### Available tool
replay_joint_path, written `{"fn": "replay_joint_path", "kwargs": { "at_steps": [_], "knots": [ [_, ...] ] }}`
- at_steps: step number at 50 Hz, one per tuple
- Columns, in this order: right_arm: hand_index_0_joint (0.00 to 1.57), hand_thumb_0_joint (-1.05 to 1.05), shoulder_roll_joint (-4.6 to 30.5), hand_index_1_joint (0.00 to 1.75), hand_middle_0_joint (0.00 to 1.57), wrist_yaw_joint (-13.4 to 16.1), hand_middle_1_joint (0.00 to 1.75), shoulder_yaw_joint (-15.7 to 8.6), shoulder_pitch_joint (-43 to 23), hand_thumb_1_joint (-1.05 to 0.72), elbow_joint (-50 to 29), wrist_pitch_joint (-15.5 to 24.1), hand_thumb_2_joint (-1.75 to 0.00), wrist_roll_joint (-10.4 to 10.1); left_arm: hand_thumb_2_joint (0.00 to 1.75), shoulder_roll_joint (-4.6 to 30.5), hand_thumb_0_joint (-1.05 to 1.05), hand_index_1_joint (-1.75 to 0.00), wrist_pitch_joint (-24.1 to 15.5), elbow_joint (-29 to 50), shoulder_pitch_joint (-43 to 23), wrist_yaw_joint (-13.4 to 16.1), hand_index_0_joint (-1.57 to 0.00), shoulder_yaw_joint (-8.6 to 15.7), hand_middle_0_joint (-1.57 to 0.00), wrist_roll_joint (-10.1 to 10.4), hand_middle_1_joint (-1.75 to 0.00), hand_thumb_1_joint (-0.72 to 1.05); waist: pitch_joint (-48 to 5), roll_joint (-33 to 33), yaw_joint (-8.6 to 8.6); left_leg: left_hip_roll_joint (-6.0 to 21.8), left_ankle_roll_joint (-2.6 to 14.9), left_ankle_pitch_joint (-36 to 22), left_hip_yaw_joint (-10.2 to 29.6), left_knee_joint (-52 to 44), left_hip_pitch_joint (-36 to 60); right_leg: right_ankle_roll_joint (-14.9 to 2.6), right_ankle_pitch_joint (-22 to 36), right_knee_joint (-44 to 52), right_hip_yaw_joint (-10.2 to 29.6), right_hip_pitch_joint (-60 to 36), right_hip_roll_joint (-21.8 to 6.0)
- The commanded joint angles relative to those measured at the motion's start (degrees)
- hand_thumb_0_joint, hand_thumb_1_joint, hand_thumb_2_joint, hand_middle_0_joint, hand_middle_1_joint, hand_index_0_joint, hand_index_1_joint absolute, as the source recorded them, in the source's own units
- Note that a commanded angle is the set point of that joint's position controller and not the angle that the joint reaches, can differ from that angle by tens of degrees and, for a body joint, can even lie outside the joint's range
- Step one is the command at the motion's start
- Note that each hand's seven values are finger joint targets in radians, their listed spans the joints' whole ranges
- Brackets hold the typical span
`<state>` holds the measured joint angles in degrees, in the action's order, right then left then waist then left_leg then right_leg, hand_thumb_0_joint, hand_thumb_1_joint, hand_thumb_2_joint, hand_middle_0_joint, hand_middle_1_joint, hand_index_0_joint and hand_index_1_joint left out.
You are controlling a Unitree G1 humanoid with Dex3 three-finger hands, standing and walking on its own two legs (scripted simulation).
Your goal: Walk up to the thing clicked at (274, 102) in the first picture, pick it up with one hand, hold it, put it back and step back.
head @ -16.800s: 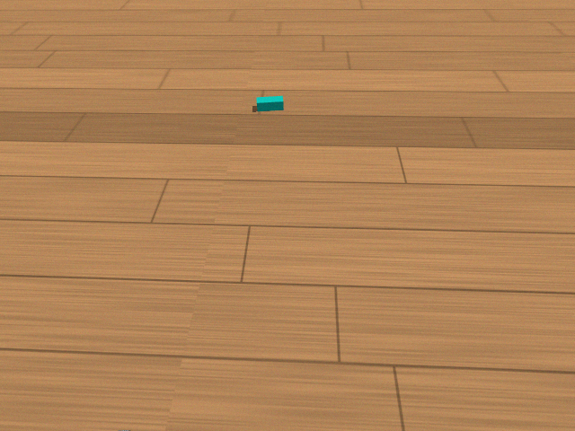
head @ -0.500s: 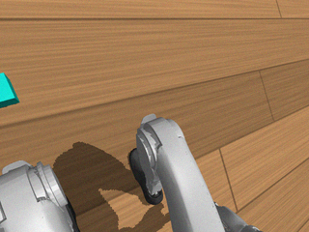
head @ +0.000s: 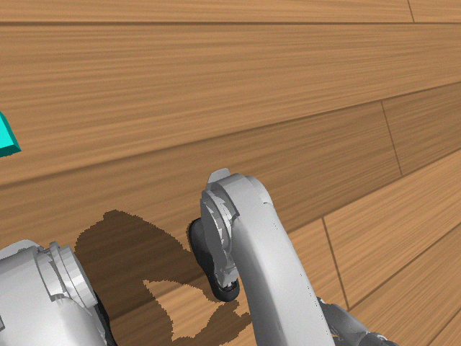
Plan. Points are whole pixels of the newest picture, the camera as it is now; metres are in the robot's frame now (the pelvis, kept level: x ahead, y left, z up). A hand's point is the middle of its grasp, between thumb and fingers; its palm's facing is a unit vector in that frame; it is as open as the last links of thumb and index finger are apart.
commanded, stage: close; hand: left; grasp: from above
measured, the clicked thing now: out of the picture +0.47 +0.29 -0.27
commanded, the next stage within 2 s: settle in 0.78 s
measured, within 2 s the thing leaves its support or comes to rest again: leaves its support in 1.20 s
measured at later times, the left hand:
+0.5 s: hand out of the picture +0.46 +0.30 -0.24, palm faces -0.44 -0.14 -0.89, open 10.0 cm
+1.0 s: hand out of the picture +0.46 +0.30 -0.24, palm faces -0.43 -0.14 -0.89, open 9.6 cm
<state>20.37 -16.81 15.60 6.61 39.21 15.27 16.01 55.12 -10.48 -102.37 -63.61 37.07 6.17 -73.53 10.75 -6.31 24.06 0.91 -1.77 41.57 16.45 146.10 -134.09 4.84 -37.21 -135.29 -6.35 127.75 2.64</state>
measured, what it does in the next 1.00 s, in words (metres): stands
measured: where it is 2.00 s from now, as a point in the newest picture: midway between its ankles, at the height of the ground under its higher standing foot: (165, 307)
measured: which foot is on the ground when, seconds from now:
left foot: down 0.00-1.00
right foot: down 0.00-1.00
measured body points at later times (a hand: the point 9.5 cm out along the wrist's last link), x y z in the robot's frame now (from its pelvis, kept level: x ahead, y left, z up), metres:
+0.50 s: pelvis +0.00 +0.00 +0.00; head +0.28 +0.12 +0.34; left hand +0.48 +0.30 -0.19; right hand +0.03 -0.25 -0.05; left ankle +0.06 +0.13 -0.27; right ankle +0.12 -0.14 -0.27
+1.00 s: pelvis +0.00 +0.00 +0.01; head +0.28 +0.11 +0.34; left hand +0.48 +0.30 -0.19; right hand +0.03 -0.25 -0.05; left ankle +0.06 +0.13 -0.27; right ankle +0.12 -0.13 -0.27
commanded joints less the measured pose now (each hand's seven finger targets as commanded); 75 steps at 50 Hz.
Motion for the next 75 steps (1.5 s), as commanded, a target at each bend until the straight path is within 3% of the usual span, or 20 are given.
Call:
{"fn": "replay_joint_path", "kwargs": {
  "at_steps": [1,7,11,14,24,33,38,41,45,48,53,57,58,60,62,65,70,71,73,75],
  "knots": [
    [0.2,0.0,18.86,0.3,0.2,0.53,0.3,-5.28,12.54,-0.9,1.34,-0.71,-0.9,-0.28,0.74,11.92,0.0,-0.84,0.1,5.64,-13.49,1.59,-0.43,0.33,-0.39,0.47,-0.88,-0.02,-37.18,28.41,3.21,1.16,2.07,-12.84,-8.05,-15.32,27.13,-5.23,14.94,11.46,-9.35,-21.65,1.78],
    [0.2,0.0,18.71,0.3,0.2,0.81,0.3,-5.3,11.84,-0.9,1.04,-0.66,-0.9,-0.58,0.7,10.53,0.0,-0.81,-0.33,6.67,-14.08,0.67,-0.5,-1.51,-0.45,0.89,-0.85,0.06,-36.61,28.36,3.68,1.17,1.99,-11.59,-8.02,-15.37,27.5,-5.29,14.04,11.46,-9.36,-20.89,1.69],
    [0.2,0.0,18.57,0.3,0.2,1.19,0.3,-5.24,11.53,-0.9,0.9,-1.0,-0.9,-0.87,0.67,11.72,0.0,-0.79,-0.65,6.44,-13.53,1.12,-0.54,-0.52,-0.49,0.7,-0.84,0.13,-37.04,28.84,2.52,1.2,1.79,-11.0,-7.74,-16.18,27.4,-5.56,13.08,11.61,-9.33,-20.43,1.61],
    [0.2,0.0,18.72,0.3,0.2,1.26,0.3,-5.46,11.78,-0.9,0.8,-1.22,-0.9,-0.71,0.68,10.24,0.0,-0.78,-0.87,6.13,-13.63,1.2,-0.58,-1.52,-0.53,0.34,-0.83,0.17,-36.71,28.06,3.34,1.17,1.9,-11.48,-7.93,-15.86,27.13,-5.44,13.96,11.63,-9.24,-20.6,1.75],
    [0.2,0.0,18.68,0.3,0.2,1.32,0.3,-4.73,11.92,-0.9,0.33,-1.09,-0.9,-0.48,0.66,11.32,0.0,-0.71,-0.4,5.79,-14.48,1.56,-0.74,-1.5,-0.7,-0.07,-0.75,0.37,-36.0,27.05,3.94,1.2,2.05,-10.79,-7.84,-15.97,26.73,-5.16,13.49,12.53,-9.17,-20.82,1.75],
    [0.2,0.0,18.6,0.3,0.2,1.52,0.3,-5.23,12.03,-0.9,-0.06,-1.59,-0.9,-0.53,0.69,10.49,0.0,-0.67,-0.02,5.51,-13.07,1.61,-0.87,-1.3,-0.86,0.04,-0.68,0.51,-36.98,28.67,2.99,1.38,1.58,-12.98,-7.16,-16.8,28.31,-5.45,14.97,11.5,-9.64,-20.1,1.63],
    [0.2,0.0,18.75,0.3,0.2,1.37,0.3,-5.16,11.87,-0.9,0.03,-0.97,-0.9,-0.91,0.68,9.72,0.0,-0.64,0.36,6.08,-14.56,0.54,-0.95,-2.45,-0.94,0.73,-0.65,0.62,-35.09,28.46,3.98,1.19,1.78,-11.28,-7.66,-16.06,28.06,-5.28,13.66,11.6,-9.22,-19.02,1.21],
    [0.2,0.0,19.3,0.3,0.2,1.69,0.3,-5.46,12.96,-0.9,-0.18,-1.3,-0.9,-0.94,0.67,11.31,0.0,-0.61,0.34,6.53,-14.78,0.48,-0.98,-1.83,-0.98,0.38,-0.61,0.65,-36.26,28.53,3.72,1.14,1.84,-11.03,-7.76,-16.74,28.09,-5.43,13.42,12.28,-9.05,-20.21,1.43],
    [0.2,0.0,18.69,0.3,0.2,1.94,0.3,-5.26,12.2,-0.91,-0.39,-1.49,-0.91,-1.26,0.69,10.55,0.0,-0.63,0.46,5.78,-13.14,0.24,-1.04,-1.68,-1.05,1.02,-0.63,0.64,-36.67,27.36,2.79,1.18,1.85,-11.09,-7.67,-16.86,27.02,-5.54,13.23,12.45,-9.03,-20.25,1.53],
    [0.2,0.0,18.98,0.3,0.2,1.84,0.3,-5.59,13.16,-0.91,-0.49,-1.61,-0.9,-1.21,0.71,10.84,0.0,-0.62,0.58,7.62,-14.84,-0.42,-1.09,-1.85,-1.1,1.09,-0.62,0.7,-37.23,28.38,3.47,1.2,1.91,-11.79,-7.76,-16.56,28.07,-5.51,14.03,11.96,-8.95,-20.3,1.41],
    [0.2,0.0,18.81,0.3,0.2,2.11,0.3,-6.46,13.84,-0.91,-0.37,-2.26,-0.91,-1.42,0.7,12.31,0.0,-0.59,1.09,11.17,-13.43,-0.85,-1.13,0.26,-1.14,1.39,-0.58,0.75,-40.83,30.88,1.64,1.08,1.63,-14.35,-8.39,-17.3,29.83,-5.82,15.65,12.28,-8.71,-22.06,1.49],
    [0.2,0.0,18.42,0.3,0.2,2.08,0.3,-7.32,13.69,-0.91,-0.63,-2.71,-0.91,-1.81,0.69,11.94,0.0,-0.57,1.26,16.09,-14.35,-1.62,-1.15,0.47,-1.17,1.64,-0.54,0.76,-42.6,32.45,0.97,0.89,1.59,-14.58,-9.05,-17.11,30.15,-6.19,15.84,12.28,-8.38,-21.72,1.3],
    [0.2,0.0,17.94,0.3,0.2,2.16,0.3,-7.67,13.46,-0.91,-0.96,-2.93,-0.9,-2.09,0.68,11.91,0.0,-0.56,1.18,19.71,-14.52,-1.59,-1.16,0.94,-1.17,1.96,-0.54,0.77,-46.35,34.39,-0.5,0.84,1.37,-16.13,-9.25,-17.77,32.24,-6.31,17.07,12.45,-8.11,-23.22,1.33],
    [0.2,0.0,17.3,0.3,0.2,1.9,0.3,-8.02,13.26,-0.91,-0.18,-3.04,-0.9,-2.24,0.7,9.69,0.0,-0.55,1.32,20.38,-14.73,-2.24,-1.16,-0.24,-1.18,2.09,-0.53,0.77,-45.96,34.57,0.06,0.83,1.32,-15.79,-9.42,-17.23,32.36,-6.57,16.57,12.11,-8.1,-21.48,1.19],
    [0.2,0.0,17.43,0.3,0.2,1.84,0.3,-9.16,13.6,-0.91,-0.05,-3.28,-0.9,-3.03,0.67,9.42,0.0,-0.53,1.79,21.1,-13.4,-2.7,-1.15,0.4,-1.17,2.29,-0.51,0.77,-45.47,34.19,-0.59,0.61,1.33,-15.38,-9.77,-17.55,31.5,-6.76,16.0,12.36,-7.83,-20.47,1.02],
    [0.2,0.0,16.19,0.3,0.2,1.78,0.3,-10.5,13.81,-0.91,0.23,-4.0,-0.9,-4.14,0.69,7.8,0.0,-0.53,2.79,26.0,-12.94,-3.77,-1.17,0.46,-1.19,2.82,-0.5,0.78,-49.72,35.15,-2.93,0.38,1.55,-15.57,-10.48,-18.77,33.04,-6.78,16.1,13.17,-6.84,-21.04,0.97],
    [0.2,0.0,14.75,0.3,0.2,1.71,0.3,-12.63,14.35,-0.91,1.4,-5.46,-0.9,-6.01,0.69,2.08,0.0,-0.51,4.66,26.33,-12.14,-7.23,-1.17,-2.04,-1.2,3.7,-0.47,0.79,-49.09,31.32,-3.37,0.09,2.22,-13.45,-11.19,-19.58,29.95,-6.71,14.46,13.58,-5.92,-18.52,0.88],
    [0.2,0.0,14.55,0.3,0.2,1.91,0.3,-12.91,14.36,-0.9,1.16,-5.88,-0.9,-6.35,0.68,2.21,0.0,-0.51,4.69,29.85,-13.78,-7.84,-1.16,-1.86,-1.19,3.95,-0.47,0.78,-51.13,31.88,-4.3,-0.11,2.25,-13.82,-11.25,-20.26,30.6,-6.83,14.54,13.91,-5.83,-18.45,0.72],
    [0.2,0.0,14.07,0.3,0.2,2.03,0.3,-13.57,14.19,-0.9,1.26,-6.65,-0.9,-6.92,0.65,-0.58,0.0,-0.48,5.34,28.44,-12.03,-9.71,-1.16,-3.0,-1.19,4.45,-0.45,0.78,-50.79,31.51,-4.71,-0.33,2.06,-14.69,-11.45,-21.16,31.07,-6.93,14.9,13.68,-5.68,-17.79,0.37],
    [0.2,0.0,13.89,0.3,0.2,2.36,0.3,-14.12,14.62,-0.9,1.33,-7.36,-0.9,-7.43,0.65,-1.46,0.0,-0.48,5.32,28.5,-12.4,-11.61,-1.15,-3.76,-1.19,4.58,-0.44,0.76,-49.92,28.73,-4.36,-0.49,2.34,-13.82,-11.34,-21.3,30.38,-6.88,14.11,14.19,-5.38,-17.25,0.28]
  ]
}}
